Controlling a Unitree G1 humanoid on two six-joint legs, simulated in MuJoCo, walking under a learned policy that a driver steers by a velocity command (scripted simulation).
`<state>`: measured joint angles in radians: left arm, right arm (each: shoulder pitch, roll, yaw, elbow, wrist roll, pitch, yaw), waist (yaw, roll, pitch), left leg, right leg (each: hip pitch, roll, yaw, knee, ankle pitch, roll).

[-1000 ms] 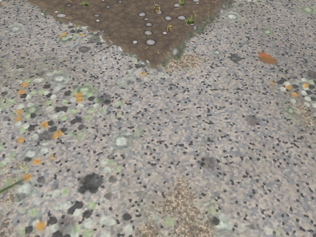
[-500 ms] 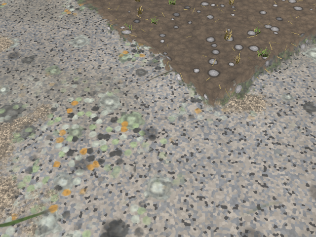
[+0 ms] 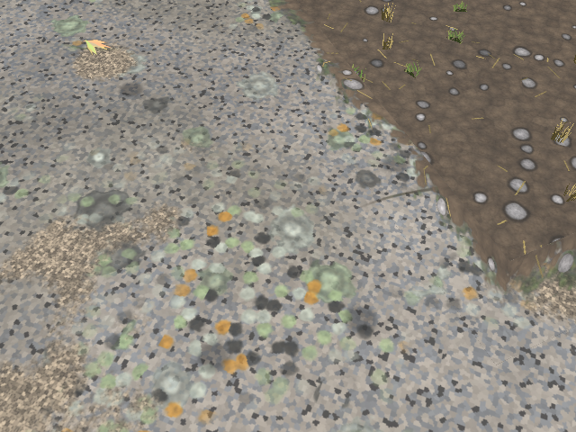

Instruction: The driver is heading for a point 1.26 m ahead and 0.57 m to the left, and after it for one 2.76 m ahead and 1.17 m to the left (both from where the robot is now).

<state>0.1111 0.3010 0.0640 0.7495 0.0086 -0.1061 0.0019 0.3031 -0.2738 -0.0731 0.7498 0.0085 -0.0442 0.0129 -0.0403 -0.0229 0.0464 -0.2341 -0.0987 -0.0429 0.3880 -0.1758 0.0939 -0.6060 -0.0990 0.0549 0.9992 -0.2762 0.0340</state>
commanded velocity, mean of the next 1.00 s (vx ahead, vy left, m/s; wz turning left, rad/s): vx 0.43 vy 0.00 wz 0.60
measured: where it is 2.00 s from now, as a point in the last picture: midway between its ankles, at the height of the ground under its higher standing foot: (210, 358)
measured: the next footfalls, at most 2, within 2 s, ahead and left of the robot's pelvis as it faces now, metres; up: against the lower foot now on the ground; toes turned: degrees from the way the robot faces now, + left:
right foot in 0.26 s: +0.34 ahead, -0.14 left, +0.00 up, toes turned +12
left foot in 0.76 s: +0.52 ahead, +0.21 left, +0.00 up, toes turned +34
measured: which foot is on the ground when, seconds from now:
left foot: down 0.00-0.26, up 0.28-0.74, down 0.76-1.00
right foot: up 0.00-0.24, down 0.26-0.78, up 0.80-1.00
